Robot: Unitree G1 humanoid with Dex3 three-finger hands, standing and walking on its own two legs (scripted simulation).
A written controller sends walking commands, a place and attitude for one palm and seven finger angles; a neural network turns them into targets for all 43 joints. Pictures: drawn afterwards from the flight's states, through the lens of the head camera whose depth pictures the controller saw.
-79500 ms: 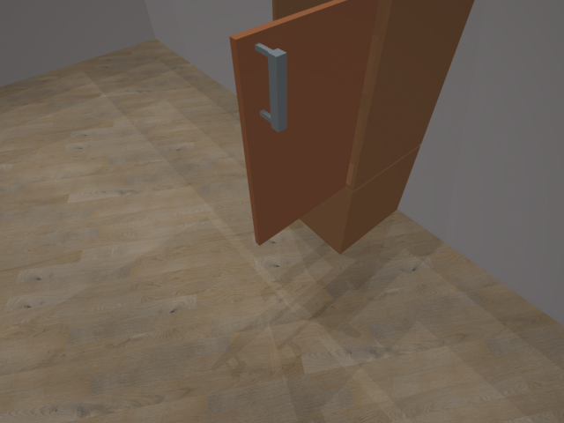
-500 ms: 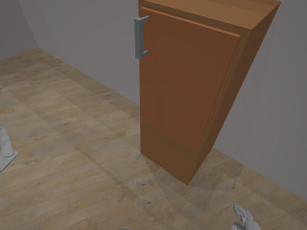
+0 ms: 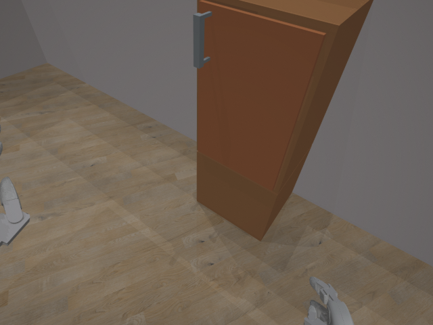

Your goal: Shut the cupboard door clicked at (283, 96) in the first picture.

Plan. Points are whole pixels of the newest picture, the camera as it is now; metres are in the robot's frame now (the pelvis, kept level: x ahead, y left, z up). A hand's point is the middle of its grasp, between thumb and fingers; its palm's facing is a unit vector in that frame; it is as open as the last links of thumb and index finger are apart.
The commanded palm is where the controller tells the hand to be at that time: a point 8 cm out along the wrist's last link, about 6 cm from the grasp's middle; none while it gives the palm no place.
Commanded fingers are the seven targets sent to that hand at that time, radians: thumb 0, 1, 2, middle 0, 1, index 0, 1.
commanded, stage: stop stepping back and stand still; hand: left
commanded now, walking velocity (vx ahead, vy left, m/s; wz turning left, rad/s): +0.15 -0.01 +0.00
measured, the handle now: (203, 40) +0.84 +0.11 +0.17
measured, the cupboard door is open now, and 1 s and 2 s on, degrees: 0 0 0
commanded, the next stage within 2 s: let the arm hang, fingers relaxed in 1.56 s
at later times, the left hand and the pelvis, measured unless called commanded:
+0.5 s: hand (35, 220) +0.20 +0.26 +0.18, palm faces +0.38 -0.80 -0.46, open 7.4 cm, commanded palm +0.14 +0.30 +0.19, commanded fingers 0.00 0.90 0.90 -0.20 -0.30 -0.20 -0.30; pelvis -0.01 +0.00 +0.02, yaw -2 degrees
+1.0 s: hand (33, 209) +0.21 +0.27 +0.18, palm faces +0.35 -0.82 -0.46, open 7.4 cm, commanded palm +0.15 +0.31 +0.19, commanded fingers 0.00 0.90 0.90 -0.20 -0.30 -0.20 -0.30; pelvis +0.00 +0.02 +0.02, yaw -2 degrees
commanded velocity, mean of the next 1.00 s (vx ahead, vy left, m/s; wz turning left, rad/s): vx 0.03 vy -0.02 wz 0.00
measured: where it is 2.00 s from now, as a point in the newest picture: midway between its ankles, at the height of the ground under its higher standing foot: outside the picture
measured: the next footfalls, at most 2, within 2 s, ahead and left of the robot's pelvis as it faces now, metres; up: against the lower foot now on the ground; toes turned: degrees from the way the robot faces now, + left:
none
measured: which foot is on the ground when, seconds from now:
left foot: down 0.00-1.00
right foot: down 0.00-1.00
